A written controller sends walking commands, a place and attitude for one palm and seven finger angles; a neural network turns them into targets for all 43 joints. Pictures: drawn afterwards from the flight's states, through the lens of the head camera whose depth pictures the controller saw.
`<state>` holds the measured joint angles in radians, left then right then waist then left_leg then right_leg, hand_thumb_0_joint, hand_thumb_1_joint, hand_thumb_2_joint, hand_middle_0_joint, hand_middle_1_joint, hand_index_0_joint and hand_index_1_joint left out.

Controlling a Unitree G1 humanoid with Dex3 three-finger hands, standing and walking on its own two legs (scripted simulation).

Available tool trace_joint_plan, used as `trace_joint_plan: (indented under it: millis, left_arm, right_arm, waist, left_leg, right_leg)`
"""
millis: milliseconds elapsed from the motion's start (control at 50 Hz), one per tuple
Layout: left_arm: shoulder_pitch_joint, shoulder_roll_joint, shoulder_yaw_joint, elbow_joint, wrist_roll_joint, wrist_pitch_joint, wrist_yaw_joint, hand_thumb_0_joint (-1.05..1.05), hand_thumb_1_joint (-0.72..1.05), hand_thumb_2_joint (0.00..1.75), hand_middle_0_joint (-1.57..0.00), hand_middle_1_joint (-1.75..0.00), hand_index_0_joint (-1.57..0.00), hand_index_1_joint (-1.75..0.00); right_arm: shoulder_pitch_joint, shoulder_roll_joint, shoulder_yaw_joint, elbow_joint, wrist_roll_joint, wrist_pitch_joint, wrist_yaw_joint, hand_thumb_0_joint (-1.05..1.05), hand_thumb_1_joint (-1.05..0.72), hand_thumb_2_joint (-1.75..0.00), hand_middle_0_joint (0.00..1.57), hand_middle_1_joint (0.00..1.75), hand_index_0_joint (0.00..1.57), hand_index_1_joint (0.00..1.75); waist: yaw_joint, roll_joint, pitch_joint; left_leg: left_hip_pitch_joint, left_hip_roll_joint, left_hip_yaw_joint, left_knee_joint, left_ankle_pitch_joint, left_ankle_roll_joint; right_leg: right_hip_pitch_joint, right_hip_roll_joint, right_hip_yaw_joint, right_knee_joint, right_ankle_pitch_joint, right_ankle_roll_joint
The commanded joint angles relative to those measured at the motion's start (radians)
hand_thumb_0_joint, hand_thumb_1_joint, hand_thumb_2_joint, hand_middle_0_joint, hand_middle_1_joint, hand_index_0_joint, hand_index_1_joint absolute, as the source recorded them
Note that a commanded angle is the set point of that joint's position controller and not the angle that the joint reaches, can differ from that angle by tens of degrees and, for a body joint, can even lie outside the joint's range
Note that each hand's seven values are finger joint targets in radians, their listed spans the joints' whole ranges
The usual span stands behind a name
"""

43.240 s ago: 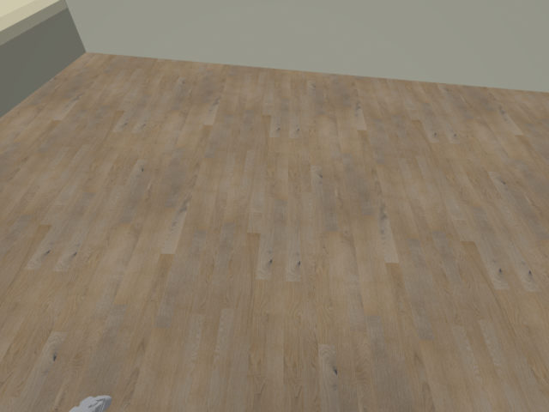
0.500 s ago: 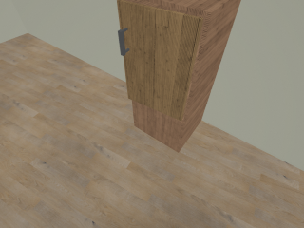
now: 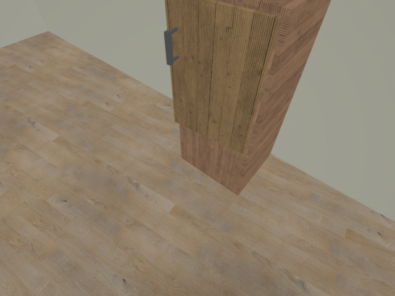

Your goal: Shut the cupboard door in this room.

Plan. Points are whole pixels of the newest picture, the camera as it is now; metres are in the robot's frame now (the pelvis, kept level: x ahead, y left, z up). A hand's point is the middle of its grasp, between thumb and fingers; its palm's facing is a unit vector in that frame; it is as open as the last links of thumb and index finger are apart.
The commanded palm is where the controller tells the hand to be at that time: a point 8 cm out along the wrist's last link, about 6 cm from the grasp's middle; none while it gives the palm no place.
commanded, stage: walk to a spot facing it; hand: left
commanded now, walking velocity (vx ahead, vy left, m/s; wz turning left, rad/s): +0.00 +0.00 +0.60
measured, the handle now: (172, 46) +0.92 +0.13 +0.04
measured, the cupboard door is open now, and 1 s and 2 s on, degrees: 6 6 6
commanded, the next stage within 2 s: none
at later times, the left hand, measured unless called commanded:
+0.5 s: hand out of the picture +0.05 +0.24 -0.16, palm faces +0.27 -0.93 -0.27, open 7.4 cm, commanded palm none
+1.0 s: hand out of the picture -0.11 +0.16 -0.19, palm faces +0.62 -0.74 -0.26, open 7.4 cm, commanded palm none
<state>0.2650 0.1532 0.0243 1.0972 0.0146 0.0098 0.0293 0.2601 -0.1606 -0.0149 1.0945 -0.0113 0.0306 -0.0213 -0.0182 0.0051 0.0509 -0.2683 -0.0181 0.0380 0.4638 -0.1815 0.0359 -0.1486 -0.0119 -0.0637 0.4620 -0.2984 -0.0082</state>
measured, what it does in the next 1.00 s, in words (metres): steps on the spot, turning left: right foot, then left foot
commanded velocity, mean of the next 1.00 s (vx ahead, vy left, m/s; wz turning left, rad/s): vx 0.02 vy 0.00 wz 0.60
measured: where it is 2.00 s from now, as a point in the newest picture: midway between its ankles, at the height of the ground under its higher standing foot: outside the picture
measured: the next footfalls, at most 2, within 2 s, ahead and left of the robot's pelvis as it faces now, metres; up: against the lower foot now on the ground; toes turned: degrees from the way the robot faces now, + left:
right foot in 0.62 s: +0.07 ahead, -0.14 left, +0.00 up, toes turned +23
left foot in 0.96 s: -0.06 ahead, +0.10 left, +0.00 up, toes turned +40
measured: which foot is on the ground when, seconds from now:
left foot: down 0.00-0.60, up 0.62-0.94, down 0.96-1.00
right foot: down 0.00-0.18, up 0.20-0.60, down 0.62-0.96, up 0.98-1.00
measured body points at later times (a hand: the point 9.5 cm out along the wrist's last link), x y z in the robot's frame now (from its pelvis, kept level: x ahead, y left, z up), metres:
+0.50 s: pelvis -0.01 +0.00 +0.00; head +0.04 +0.02 +0.45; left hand +0.03 +0.29 -0.14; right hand +0.11 -0.24 -0.14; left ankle +0.02 +0.10 -0.74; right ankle +0.02 -0.16 -0.69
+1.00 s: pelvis -0.01 -0.03 -0.02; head +0.04 +0.01 +0.43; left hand -0.14 +0.20 -0.17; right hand +0.23 -0.17 -0.16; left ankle -0.09 +0.07 -0.74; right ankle +0.03 -0.16 -0.72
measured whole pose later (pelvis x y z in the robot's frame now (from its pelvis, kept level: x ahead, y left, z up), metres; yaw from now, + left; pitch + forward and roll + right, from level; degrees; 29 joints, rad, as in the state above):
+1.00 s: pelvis -0.01 -0.03 -0.02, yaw +38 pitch +1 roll +2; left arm 0.26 0.23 0.06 0.90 0.02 0.04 0.02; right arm 0.13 -0.23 -0.06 0.89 -0.02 0.05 0.03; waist 0.01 -0.04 0.12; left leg -0.31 0.00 0.03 0.62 -0.30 -0.01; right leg -0.33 -0.16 -0.14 0.84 -0.51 0.05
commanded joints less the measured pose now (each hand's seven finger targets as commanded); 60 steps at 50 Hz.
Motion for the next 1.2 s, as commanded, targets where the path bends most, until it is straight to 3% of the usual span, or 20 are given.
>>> trace_joint_plan:
  millis: [0,80,120,140,160,180,240,460,540,560,580,600,700,860,900,920,940,960,1100,1180]
  left_arm:
    - [0.082,0.17,0.056,-0.072,0.006,0.002,0.013,0.0,0.9,0.9,-0.2,-0.3,-0.2,-0.3]
    - [0.001,0.206,0.076,-0.137,0.02,0.002,0.019,0.0,0.9,0.9,-0.2,-0.3,-0.2,-0.3]
    - [-0.027,0.224,0.085,-0.157,0.019,0.0,0.016,0.0,0.9,0.9,-0.2,-0.3,-0.2,-0.3]
    - [-0.017,0.207,0.085,-0.167,0.012,0.005,0.012,0.0,0.9,0.9,-0.2,-0.3,-0.2,-0.3]
    - [0.025,0.153,0.074,-0.193,-0.003,0.011,0.007,0.0,0.9,0.9,-0.2,-0.3,-0.2,-0.3]
    - [-0.025,0.158,0.066,-0.215,0.008,0.023,0.014,0.0,0.9,0.9,-0.2,-0.3,-0.2,-0.3]
    - [-0.097,0.169,0.075,-0.224,0.015,0.026,0.0,0.0,0.9,0.9,-0.2,-0.3,-0.2,-0.3]
    - [-0.099,0.161,0.062,-0.28,0.009,0.021,-0.007,0.0,0.9,0.9,-0.2,-0.3,-0.2,-0.3]
    - [0.025,0.198,0.071,-0.259,0.004,0.016,-0.001,0.0,0.9,0.9,-0.2,-0.3,-0.2,-0.3]
    - [0.06,0.234,0.082,-0.255,0.01,0.009,0.004,0.0,0.9,0.9,-0.2,-0.3,-0.2,-0.3]
    - [0.055,0.321,0.1,-0.271,0.026,-0.001,0.01,0.0,0.9,0.9,-0.2,-0.3,-0.2,-0.3]
    - [-0.045,0.33,0.084,-0.294,0.021,0.006,0.013,0.0,0.9,0.9,-0.2,-0.3,-0.2,-0.3]
    - [-0.107,0.222,0.068,-0.304,0.016,-0.017,0.015,0.0,0.9,0.9,-0.2,-0.3,-0.2,-0.3]
    - [0.054,0.282,0.097,-0.254,0.022,-0.008,0.009,0.0,0.9,0.9,-0.2,-0.3,-0.2,-0.3]
    - [0.041,0.273,0.098,-0.255,0.011,-0.005,0.005,0.0,0.9,0.9,-0.2,-0.3,-0.2,-0.3]
    - [0.055,0.238,0.091,-0.275,0.003,0.001,0.0,0.0,0.9,0.9,-0.2,-0.3,-0.2,-0.3]
    - [0.019,0.169,0.063,-0.314,0.003,0.002,-0.005,0.0,0.9,0.9,-0.2,-0.3,-0.2,-0.3]
    - [-0.041,0.174,0.06,-0.352,0.009,0.01,-0.002,0.0,0.9,0.9,-0.2,-0.3,-0.2,-0.3]
    - [-0.083,0.168,0.069,-0.302,0.011,0.001,-0.042,0.0,0.9,0.9,-0.2,-0.3,-0.2,-0.3]
    - [0.115,0.178,0.078,-0.246,0.018,-0.015,-0.051,0.0,0.9,0.9,-0.2,-0.3,-0.2,-0.3]
  right_arm:
    - [0.007,-0.111,-0.037,-0.085,-0.006,0.002,0.0,0.0,-0.9,-0.9,0.2,0.3,0.2,0.3]
    - [-0.029,-0.099,-0.056,-0.142,-0.007,0.016,0.012,0.0,-0.9,-0.9,0.2,0.3,0.2,0.3]
    - [0.004,-0.101,-0.053,-0.15,-0.005,0.009,0.019,0.0,-0.9,-0.9,0.2,0.3,0.2,0.3]
    - [0.067,-0.134,-0.059,-0.144,-0.009,-0.002,0.02,0.0,-0.9,-0.9,0.2,0.3,0.2,0.3]
    - [0.109,-0.229,-0.072,-0.149,-0.023,-0.01,0.014,0.0,-0.9,-0.9,0.2,0.3,0.2,0.3]
    - [0.143,-0.258,-0.08,-0.132,-0.024,0.001,0.006,0.0,-0.9,-0.9,0.2,0.3,0.2,0.3]
    - [0.032,-0.238,-0.076,-0.176,-0.026,-0.005,-0.006,0.0,-0.9,-0.9,0.2,0.3,0.2,0.3]
    - [-0.003,-0.265,-0.099,-0.212,-0.025,0.006,0.003,0.0,-0.9,-0.9,0.2,0.3,0.2,0.3]
    - [-0.075,-0.254,-0.107,-0.249,-0.016,0.019,0.011,0.0,-0.9,-0.9,0.2,0.3,0.2,0.3]
    - [-0.083,-0.217,-0.105,-0.259,-0.009,0.023,0.016,0.0,-0.9,-0.9,0.2,0.3,0.2,0.3]
    - [-0.062,-0.157,-0.101,-0.271,-0.001,0.022,0.021,0.0,-0.9,-0.9,0.2,0.3,0.2,0.3]
    - [-0.062,-0.179,-0.108,-0.276,-0.016,0.021,0.025,0.0,-0.9,-0.9,0.2,0.3,0.2,0.3]
    - [-0.055,-0.153,-0.089,-0.262,-0.008,0.029,0.047,0.0,-0.9,-0.9,0.2,0.3,0.2,0.3]
    - [-0.147,-0.126,-0.062,-0.287,0.001,0.014,0.047,0.0,-0.9,-0.9,0.2,0.3,0.2,0.3]
    - [-0.07,-0.158,-0.068,-0.265,-0.004,0.005,0.044,0.0,-0.9,-0.9,0.2,0.3,0.2,0.3]
    - [-0.018,-0.243,-0.087,-0.251,-0.013,-0.005,0.042,0.0,-0.9,-0.9,0.2,0.3,0.2,0.3]
    - [0.04,-0.339,-0.114,-0.239,-0.014,-0.003,0.035,0.0,-0.9,-0.9,0.2,0.3,0.2,0.3]
    - [0.095,-0.345,-0.111,-0.223,-0.017,0.004,0.025,0.0,-0.9,-0.9,0.2,0.3,0.2,0.3]
    - [-0.054,-0.278,-0.086,-0.253,-0.026,-0.018,0.01,0.0,-0.9,-0.9,0.2,0.3,0.2,0.3]
    - [-0.153,-0.265,-0.088,-0.279,-0.02,-0.009,0.017,0.0,-0.9,-0.9,0.2,0.3,0.2,0.3]
  waist:
    - [0.024,-0.096,0.002]
    - [0.012,-0.16,0.04]
    - [-0.011,-0.105,0.009]
    - [-0.032,0.035,-0.049]
    - [-0.029,0.338,-0.074]
    - [-0.057,0.273,-0.092]
    - [-0.017,0.08,-0.024]
    - [-0.017,0.166,-0.118]
    - [0.044,0.159,-0.121]
    - [0.062,0.061,-0.108]
    - [0.063,-0.214,-0.096]
    - [0.033,-0.208,-0.026]
    - [-0.019,-0.19,-0.024]
    - [0.054,-0.247,-0.086]
    - [0.004,-0.193,-0.122]
    - [-0.022,0.019,-0.18]
    - [-0.056,0.291,-0.192]
    - [-0.085,0.179,-0.185]
    - [-0.02,0.176,-0.048]
    - [0.083,0.112,-0.02]
  left_leg:
    - [-0.079,0.051,-0.085,0.105,0.055,-0.013]
    - [-0.163,0.057,-0.025,0.404,-0.302,-0.047]
    - [-0.085,0.076,-0.022,0.198,-0.19,-0.048]
    - [0.052,0.118,-0.109,0.033,0.14,-0.013]
    - [0.143,0.317,-0.441,-0.068,0.54,0.102]
    - [0.097,0.379,-0.536,-0.17,0.357,0.157]
    - [-0.02,0.295,-0.493,-0.226,-0.114,0.117]
    - [0.075,0.19,-0.465,-0.152,0.077,0.124]
    - [-0.108,0.106,-0.452,-0.1,-0.031,0.065]
    - [-0.236,0.041,-0.391,-0.024,-0.162,0.012]
    - [-0.388,-0.095,-0.211,0.265,-0.31,-0.07]
    - [-0.368,-0.087,-0.142,0.555,-0.376,-0.076]
    - [-0.311,0.017,-0.065,0.698,-0.244,-0.094]
    - [-0.14,0.006,0.054,0.223,-0.249,-0.072]
    - [0.054,0.005,0.044,0.003,-0.056,-0.056]
    - [0.256,0.158,-0.131,-0.053,0.239,0.001]
    - [0.375,0.405,-0.418,-0.047,0.66,0.133]
    - [0.302,0.44,-0.412,-0.049,0.535,0.2]
    - [0.102,0.225,-0.337,-0.156,-0.185,0.127]
    - [-0.239,0.137,-0.313,-0.059,-0.472,0.082]
  right_leg:
    - [-0.04,-0.216,0.129,-0.084,0.13,-0.094]
    - [-0.063,-0.38,0.134,-0.074,0.382,-0.199]
    - [-0.042,-0.344,0.038,0.079,0.488,-0.136]
    - [-0.12,-0.258,-0.047,0.259,0.389,-0.054]
    - [-0.291,-0.085,-0.109,0.487,-0.077,0.043]
    - [-0.309,-0.037,0.014,0.628,-0.354,0.029]
    - [-0.397,-0.072,0.111,0.704,-0.129,0.035]
    - [-0.288,0.006,0.076,0.363,-0.129,0.064]
    - [-0.003,0.039,0.057,0.043,-0.01,0.043]
    - [0.11,-0.042,0.12,-0.106,-0.022,0.014]
    - [0.143,-0.315,0.459,-0.269,-0.193,-0.092]
    - [-0.055,-0.47,0.499,-0.292,-0.149,-0.167]
    - [-0.022,-0.288,0.126,-0.075,0.459,-0.135]
    - [0.126,-0.325,0.035,0.066,0.701,-0.095]
    - [0.038,-0.297,-0.031,0.194,0.626,-0.033]
    - [-0.158,-0.229,-0.095,0.363,0.35,0.028]
    - [-0.408,-0.111,-0.089,0.565,-0.332,0.08]
    - [-0.425,-0.11,0.008,0.642,-0.361,0.066]
    - [-0.378,-0.066,0.011,0.434,-0.164,0.063]
    - [0.041,0.005,-0.055,0.128,-0.039,0.059]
